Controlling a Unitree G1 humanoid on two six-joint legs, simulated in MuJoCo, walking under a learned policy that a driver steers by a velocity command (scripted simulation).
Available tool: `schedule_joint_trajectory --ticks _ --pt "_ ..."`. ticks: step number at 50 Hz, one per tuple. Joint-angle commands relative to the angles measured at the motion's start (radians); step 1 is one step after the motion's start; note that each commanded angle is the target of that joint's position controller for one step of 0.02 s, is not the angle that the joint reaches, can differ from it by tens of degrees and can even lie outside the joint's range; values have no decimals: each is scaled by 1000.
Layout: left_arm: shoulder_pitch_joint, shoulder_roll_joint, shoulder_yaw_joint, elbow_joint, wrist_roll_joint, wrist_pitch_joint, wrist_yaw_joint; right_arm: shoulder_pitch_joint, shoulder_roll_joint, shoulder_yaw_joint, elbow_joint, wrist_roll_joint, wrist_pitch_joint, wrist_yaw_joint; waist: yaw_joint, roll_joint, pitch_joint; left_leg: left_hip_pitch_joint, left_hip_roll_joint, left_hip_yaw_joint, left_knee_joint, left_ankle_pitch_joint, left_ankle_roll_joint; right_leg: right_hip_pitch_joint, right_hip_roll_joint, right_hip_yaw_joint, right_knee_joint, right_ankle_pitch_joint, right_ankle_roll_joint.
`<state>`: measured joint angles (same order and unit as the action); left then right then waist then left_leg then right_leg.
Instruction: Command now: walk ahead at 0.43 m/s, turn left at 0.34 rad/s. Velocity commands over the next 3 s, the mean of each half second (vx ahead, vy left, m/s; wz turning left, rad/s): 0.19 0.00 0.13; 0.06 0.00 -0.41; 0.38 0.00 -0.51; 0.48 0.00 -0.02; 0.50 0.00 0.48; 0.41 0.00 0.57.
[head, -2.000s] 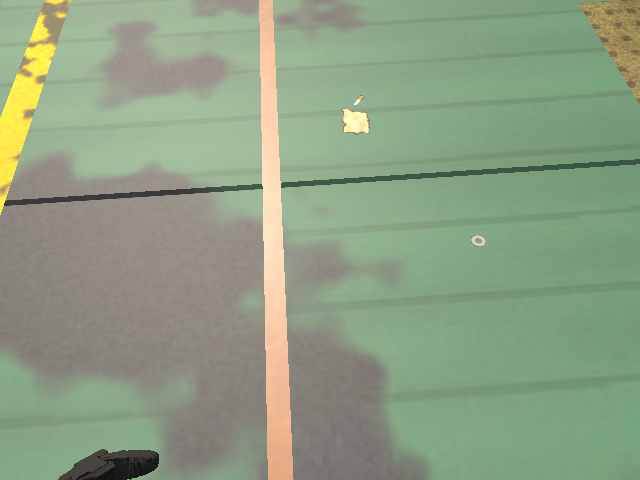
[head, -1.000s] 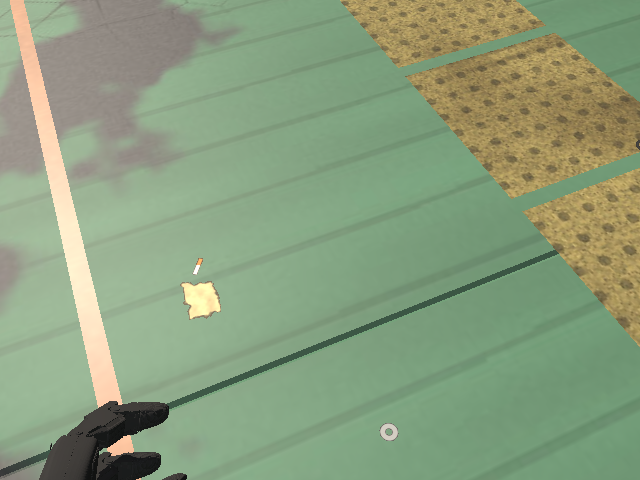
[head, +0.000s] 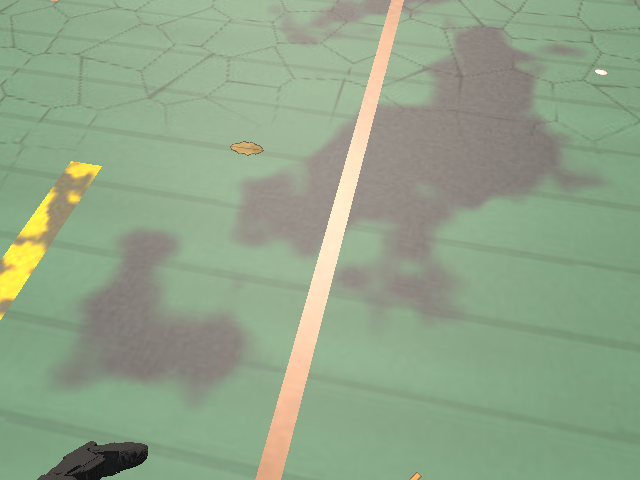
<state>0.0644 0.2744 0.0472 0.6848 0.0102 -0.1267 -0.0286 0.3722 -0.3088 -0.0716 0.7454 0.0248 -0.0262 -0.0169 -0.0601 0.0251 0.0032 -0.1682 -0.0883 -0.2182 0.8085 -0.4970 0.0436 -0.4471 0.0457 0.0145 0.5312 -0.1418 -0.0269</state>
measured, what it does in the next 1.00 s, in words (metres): walks ahead: left foot, then right foot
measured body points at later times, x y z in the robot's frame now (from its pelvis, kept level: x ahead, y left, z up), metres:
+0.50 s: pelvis +0.15 +0.01 +0.01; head +0.16 +0.02 +0.46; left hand +0.23 +0.28 -0.12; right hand +0.35 -0.22 -0.07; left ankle +0.19 +0.13 -0.72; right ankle +0.10 -0.11 -0.72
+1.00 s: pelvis +0.13 -0.05 +0.02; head +0.15 -0.09 +0.47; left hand +0.27 +0.22 -0.07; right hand +0.22 -0.36 -0.10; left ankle +0.19 +0.12 -0.64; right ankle +0.12 -0.12 -0.72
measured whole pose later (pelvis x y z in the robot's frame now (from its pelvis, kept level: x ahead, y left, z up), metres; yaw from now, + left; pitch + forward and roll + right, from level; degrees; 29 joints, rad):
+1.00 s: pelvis +0.13 -0.05 +0.02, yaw -14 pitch +1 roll +3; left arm 0.29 0.28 0.05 0.80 0.00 0.00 0.01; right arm 0.11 -0.32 -0.11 0.80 0.00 0.01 -0.04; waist 0.03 0.02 0.03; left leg -0.53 0.01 -0.03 1.00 -0.29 -0.03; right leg -0.24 0.02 0.05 0.45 -0.24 -0.08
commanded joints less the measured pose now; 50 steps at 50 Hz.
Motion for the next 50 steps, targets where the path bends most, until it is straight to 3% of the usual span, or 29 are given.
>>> schedule_joint_trajectory --ticks 1,2,3,6,10,14,17,18,19,20,21,22,23,25,28,30,31,33,35,37,40,41,42,43,44,45,46,47,50 --pt "255 154 56 10 -12 4 1 15 -131 -14 -78 10 -25 -5 136 -170 -135 -589 40 0 488 -15 -33 646 -412 652 -234 -173 -231" --pt "190 126 43 -4 2 11 2 -57 -133 -16 -92 -5 -21 -10 121 -93 -77 -546 67 33 485 38 -44 528 -374 497 -217 65 -206" --pt "148 101 32 -1 4 15 1 -97 -123 -18 -106 -22 -19 -10 99 -69 -32 -516 86 50 437 57 -56 427 -337 383 -210 316 -202" --pt "114 69 14 30 7 11 -1 -62 -48 -5 -95 -22 -2 -4 40 -130 -53 -374 122 105 237 89 -79 315 -255 190 -220 635 -179" --pt "98 143 30 69 -4 32 14 -107 -5 17 -100 -27 11 -3 42 -143 -113 -223 122 163 -36 265 -97 270 -241 87 -235 723 -189" --pt "131 155 27 108 -16 56 19 -195 -35 9 -114 -26 19 3 77 -132 -102 -160 109 173 -184 373 -77 292 -248 83 -223 561 -173" --pt "115 137 16 127 -30 67 21 -202 -42 2 -112 -36 15 4 50 -112 -76 -42 96 187 -380 482 -28 267 -226 97 -162 358 -126" --pt "148 110 5 140 -21 64 19 -203 -72 -5 -117 -44 14 -2 54 -73 -82 41 145 131 -431 641 -2 235 -191 88 -128 264 -79" --pt "208 85 -5 141 11 56 16 -199 -134 -16 -130 -52 18 -11 96 29 -139 169 258 33 -363 919 47 171 -127 47 -63 71 -29" --pt "289 41 -19 163 12 59 17 -225 -93 -4 -123 -50 28 -14 134 124 -191 208 311 -19 -332 881 128 135 -91 5 -68 -143 16" --pt "236 54 -24 162 8 71 20 -263 -27 10 -128 -40 33 -5 108 101 -163 151 275 0 -335 740 117 165 -98 10 -103 -156 33" --pt "194 82 -19 159 0 84 22 -285 -18 12 -131 -38 34 2 90 67 -111 120 220 48 -331 649 80 143 -90 12 -110 -129 32" --pt "168 99 -16 160 -7 96 25 -284 -35 7 -130 -42 31 5 74 49 -77 113 191 77 -319 640 55 120 -85 20 -103 -92 27" --pt "149 137 -7 142 -11 114 33 -263 -96 -14 -118 -39 23 0 66 51 -62 108 204 82 -314 713 55 113 -81 37 -65 -24 26" --pt "144 133 0 123 -21 124 42 -203 -118 -30 -98 -36 32 -22 53 99 -127 174 316 13 -313 943 132 70 -62 22 99 -64 46" --pt "122 119 9 109 -25 142 39 -183 -117 -33 -89 -37 38 -35 35 164 -145 182 439 -77 -371 997 219 -6 -42 -4 319 -403 68" --pt "105 133 20 101 -28 154 38 -172 -127 -36 -88 -43 34 -39 15 150 -139 157 494 -111 -409 989 263 -51 -54 13 507 -535 80" --pt "127 113 28 101 -38 179 40 -270 -125 -36 -93 -39 25 -40 73 86 -92 45 452 -6 -454 791 222 -41 -103 35 525 -492 85" --pt "141 94 25 106 -31 192 43 -352 -123 -38 -92 -36 24 -37 96 103 -78 -49 396 101 -476 695 175 59 -109 -1 414 -385 86" --pt "147 103 30 97 -28 195 30 -364 -126 -41 -79 -32 29 -35 97 126 -102 -65 378 162 -463 655 160 142 -103 -30 304 -289 73" --pt "224 122 47 112 -22 195 8 -354 -124 -40 -51 -5 41 -36 131 93 -119 -99 354 237 -356 466 90 289 -52 -94 43 -90 13" --pt "235 150 58 111 -13 193 10 -295 -90 -35 -22 -6 48 -33 119 -14 -72 -196 297 307 -221 281 13 339 -65 -16 -65 -15 -31" --pt "232 280 84 74 -10 188 32 -258 -35 -19 -39 -49 56 -28 79 -347 -20 -459 151 400 99 -116 -109 402 -337 390 -186 263 -155" --pt "222 320 80 41 42 162 22 -391 -64 -28 -89 -45 52 -38 141 -316 -35 -500 73 205 274 -208 -104 261 -436 567 -265 222 -309" --pt "190 294 78 37 38 136 20 -395 -98 -38 -88 -29 50 -41 120 -206 -31 -520 103 152 320 -102 -82 268 -382 513 -299 -59 -285" --pt "162 259 73 38 7 119 25 -368 -119 -49 -72 -21 43 -38 94 -169 -8 -552 127 138 292 22 -60 281 -330 477 -323 -345 -224" --pt "145 224 63 37 -16 113 33 -347 -131 -59 -45 -21 37 -39 84 -149 6 -574 143 138 273 99 -57 302 -310 475 -341 -488 -183" --pt "144 205 54 39 -24 108 42 -340 -132 -62 -37 -24 28 -37 80 -167 22 -579 144 134 251 170 -61 310 -293 469 -361 -508 -166" --pt "214 184 46 50 -18 95 59 -356 -105 -58 -28 -21 -10 -19 94 -149 2 -574 125 132 141 307 -72 401 -263 429 -382 -391 -152"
